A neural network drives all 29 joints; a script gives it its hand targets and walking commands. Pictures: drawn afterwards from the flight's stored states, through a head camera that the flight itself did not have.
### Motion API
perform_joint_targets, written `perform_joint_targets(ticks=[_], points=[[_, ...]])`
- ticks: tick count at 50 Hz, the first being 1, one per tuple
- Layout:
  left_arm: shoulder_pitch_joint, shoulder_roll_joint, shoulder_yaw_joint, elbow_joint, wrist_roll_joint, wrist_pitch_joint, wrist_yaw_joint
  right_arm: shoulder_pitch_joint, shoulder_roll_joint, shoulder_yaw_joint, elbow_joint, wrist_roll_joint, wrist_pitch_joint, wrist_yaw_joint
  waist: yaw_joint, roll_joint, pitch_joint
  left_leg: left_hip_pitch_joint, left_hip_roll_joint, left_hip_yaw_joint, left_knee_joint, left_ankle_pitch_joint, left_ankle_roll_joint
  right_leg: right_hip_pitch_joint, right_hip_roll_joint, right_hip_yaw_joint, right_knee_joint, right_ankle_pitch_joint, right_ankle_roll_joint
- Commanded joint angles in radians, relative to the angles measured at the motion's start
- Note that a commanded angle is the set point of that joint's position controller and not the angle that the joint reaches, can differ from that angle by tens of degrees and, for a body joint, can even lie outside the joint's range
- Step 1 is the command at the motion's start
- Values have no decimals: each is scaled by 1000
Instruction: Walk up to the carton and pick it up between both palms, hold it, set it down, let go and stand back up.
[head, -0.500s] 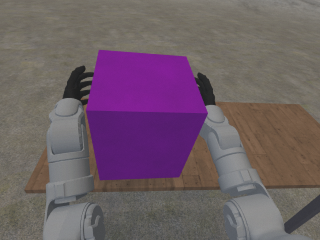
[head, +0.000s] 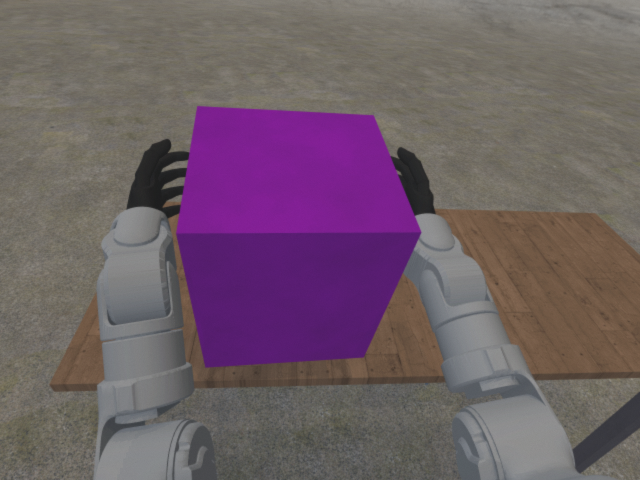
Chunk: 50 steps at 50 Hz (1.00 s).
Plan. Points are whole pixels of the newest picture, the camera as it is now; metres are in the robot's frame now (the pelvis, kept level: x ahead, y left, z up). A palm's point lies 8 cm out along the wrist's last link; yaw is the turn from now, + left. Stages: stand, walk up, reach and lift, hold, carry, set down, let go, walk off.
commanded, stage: hold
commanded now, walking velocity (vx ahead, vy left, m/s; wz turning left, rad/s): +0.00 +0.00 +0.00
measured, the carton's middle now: (288, 243) +0.37 +0.01 +0.16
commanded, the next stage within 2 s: none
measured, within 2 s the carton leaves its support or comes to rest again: neither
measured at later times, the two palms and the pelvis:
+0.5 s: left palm (141, 209) +0.36 +0.17 +0.22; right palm (405, 210) +0.36 -0.13 +0.21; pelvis +0.00 +0.01 +0.00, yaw +0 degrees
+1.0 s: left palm (149, 214) +0.35 +0.16 +0.22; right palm (414, 215) +0.36 -0.14 +0.21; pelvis +0.00 +0.00 +0.00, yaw +0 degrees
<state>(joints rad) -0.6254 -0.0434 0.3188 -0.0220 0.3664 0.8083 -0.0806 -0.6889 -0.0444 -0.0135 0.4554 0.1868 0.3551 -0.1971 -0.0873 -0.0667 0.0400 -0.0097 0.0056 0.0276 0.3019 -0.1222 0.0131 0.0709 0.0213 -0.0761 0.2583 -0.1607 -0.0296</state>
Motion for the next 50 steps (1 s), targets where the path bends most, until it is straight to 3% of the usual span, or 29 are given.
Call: perform_joint_targets(ticks=[1, 6, 9, 12, 18, 22, 24, 29, 32, 39, 45, 50], points=[[-530, -423, -421, 23, -126, -40, -139, -714, 522, 305, -246, 43, -53, 83, -14, 46, -287, 70, -36, 37, -41, 54, 8, 29, 9, -3, -25, 125, 77], [-552, -426, -391, 68, -110, -41, -145, -745, 524, 285, -213, 47, -57, 89, -1, 77, -258, 48, -34, 43, -47, 24, 12, 16, 2, -4, -24, 81, 73], [-563, -437, -392, 75, -116, -48, -138, -775, 536, 287, -229, 49, -66, 93, 10, 62, -295, 72, -33, 42, -42, 50, 12, 2, 11, -10, -27, 77, 74], [-575, -446, -415, 40, -135, -55, -133, -784, 546, 314, -256, 67, -71, 89, 8, 54, -348, 114, -31, 35, -15, 128, 7, 12, 24, -14, -19, 138, 73], [-544, -445, -418, 50, -128, -50, -139, -751, 529, 313, -243, 65, -62, 81, -5, 42, -324, 123, -29, 35, -14, 138, -1, 9, 27, -14, -24, 144, 72], [-563, -457, -433, 28, -143, -46, -132, -750, 509, 287, -240, 64, -64, 92, -16, 78, -328, 129, -18, 24, -16, 123, -12, -15, 28, -23, -21, 77, 57], [-589, -464, -456, -4, -153, -49, -124, -749, 504, 283, -233, 72, -67, 99, -20, 113, -357, 131, -19, 23, -10, 141, -23, -18, 28, -23, -18, 81, 51], [-556, -484, -484, -22, -152, -47, -111, -738, 498, 296, -256, 80, -73, 101, -25, 135, -366, 160, -12, 16, 11, 205, -39, -18, 36, -27, -13, 107, 45], [-522, -473, -476, -25, -145, -44, -111, -720, 494, 315, -269, 90, -67, 95, -17, 102, -352, 169, -13, 17, 18, 254, -35, -1, 42, -28, -11, 154, 50], [-490, -445, -443, -31, -135, -30, -129, -694, 498, 337, -278, 90, -52, 83, -8, 53, -316, 152, -24, 30, 8, 231, -17, 29, 34, -19, -12, 197, 67], [-535, -444, -446, -44, -143, -38, -130, -725, 525, 347, -294, 94, -56, 82, 2, 57, -333, 135, -28, 31, 4, 203, -8, 28, 29, -10, -13, 195, 69], [-553, -438, -438, -7, -138, -44, -128, -740, 535, 321, -276, 73, -55, 83, 0, 61, -321, 102, -30, 35, -22, 109, 3, 10, 18, -7, -22, 130, 71]])
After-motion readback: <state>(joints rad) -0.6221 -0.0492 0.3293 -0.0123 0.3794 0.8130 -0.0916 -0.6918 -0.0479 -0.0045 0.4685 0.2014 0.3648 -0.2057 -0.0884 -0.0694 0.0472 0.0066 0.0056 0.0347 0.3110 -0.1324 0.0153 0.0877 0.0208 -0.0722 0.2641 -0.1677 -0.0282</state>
